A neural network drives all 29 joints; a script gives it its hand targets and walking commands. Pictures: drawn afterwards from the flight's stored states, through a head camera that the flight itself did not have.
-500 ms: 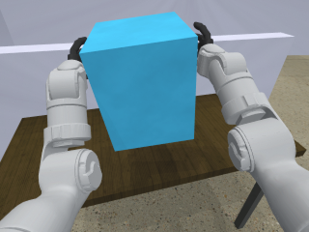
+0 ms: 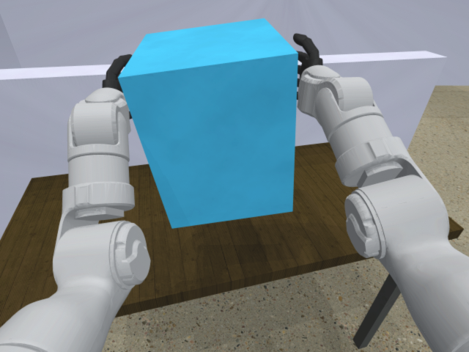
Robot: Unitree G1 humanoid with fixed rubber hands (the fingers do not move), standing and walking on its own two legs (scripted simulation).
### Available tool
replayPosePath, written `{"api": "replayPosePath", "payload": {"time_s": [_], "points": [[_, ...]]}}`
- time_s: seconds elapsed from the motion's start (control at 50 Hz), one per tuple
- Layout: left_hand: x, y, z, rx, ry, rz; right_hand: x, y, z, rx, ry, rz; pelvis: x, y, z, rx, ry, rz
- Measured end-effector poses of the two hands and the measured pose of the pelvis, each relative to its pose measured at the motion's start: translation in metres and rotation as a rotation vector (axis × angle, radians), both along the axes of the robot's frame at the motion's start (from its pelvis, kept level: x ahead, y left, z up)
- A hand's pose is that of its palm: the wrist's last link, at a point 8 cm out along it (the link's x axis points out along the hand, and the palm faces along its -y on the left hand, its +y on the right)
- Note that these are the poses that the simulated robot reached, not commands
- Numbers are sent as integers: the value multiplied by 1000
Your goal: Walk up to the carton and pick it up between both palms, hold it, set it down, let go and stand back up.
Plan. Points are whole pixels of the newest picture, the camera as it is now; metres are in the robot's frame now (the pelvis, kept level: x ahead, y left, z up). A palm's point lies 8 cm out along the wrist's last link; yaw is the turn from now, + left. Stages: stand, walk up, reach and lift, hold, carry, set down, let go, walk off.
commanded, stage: hold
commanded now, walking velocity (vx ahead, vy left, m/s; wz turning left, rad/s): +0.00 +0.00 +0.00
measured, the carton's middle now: (218, 121) +0.39 +0.01 +0.27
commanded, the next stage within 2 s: none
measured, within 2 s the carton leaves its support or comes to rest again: neither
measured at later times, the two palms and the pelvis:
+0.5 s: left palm (117, 102) +0.38 +0.16 +0.31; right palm (310, 80) +0.37 -0.13 +0.34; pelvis +0.00 +0.00 +0.00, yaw +0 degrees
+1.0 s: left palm (119, 95) +0.37 +0.15 +0.32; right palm (316, 78) +0.37 -0.14 +0.34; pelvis +0.00 +0.00 +0.00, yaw +1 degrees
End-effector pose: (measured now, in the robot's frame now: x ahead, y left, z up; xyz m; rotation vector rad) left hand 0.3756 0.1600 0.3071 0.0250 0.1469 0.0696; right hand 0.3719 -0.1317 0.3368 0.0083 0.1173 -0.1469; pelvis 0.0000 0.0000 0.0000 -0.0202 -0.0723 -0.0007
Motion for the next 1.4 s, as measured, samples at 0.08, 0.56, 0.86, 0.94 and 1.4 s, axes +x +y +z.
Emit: {"api": "replayPosePath", "payload": {"time_s": [0.08,0.56,0.86,0.94,1.4], "points": [[0,0,0,-2,-1,1,0,0,0,2,-1,0,0,1,0,0,2,0],[0,-1,0,-5,-2,2,1,-1,2,-1,0,0,2,1,0,-1,1,0],[0,-1,2,-4,-5,1,0,-1,4,-3,-1,0,1,1,0,-1,4,3],[-2,-3,7,5,-23,1,-3,-3,6,-2,-17,-1,2,1,0,-2,1,11],[0,0,18,-7,-16,7,-1,-1,6,-8,4,5,6,-2,0,0,4,12]]}}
